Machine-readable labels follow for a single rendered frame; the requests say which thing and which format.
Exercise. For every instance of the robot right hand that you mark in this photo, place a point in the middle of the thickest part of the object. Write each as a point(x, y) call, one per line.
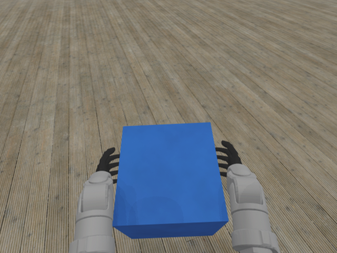
point(232, 158)

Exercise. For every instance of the robot left hand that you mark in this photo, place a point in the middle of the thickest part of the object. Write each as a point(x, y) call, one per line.
point(105, 160)

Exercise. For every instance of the carton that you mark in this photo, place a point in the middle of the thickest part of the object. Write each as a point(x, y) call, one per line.
point(169, 182)

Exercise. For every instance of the left robot forearm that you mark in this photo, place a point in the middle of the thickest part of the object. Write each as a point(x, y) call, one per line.
point(94, 217)

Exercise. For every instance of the right robot forearm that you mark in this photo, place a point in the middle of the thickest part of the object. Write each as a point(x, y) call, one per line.
point(251, 226)

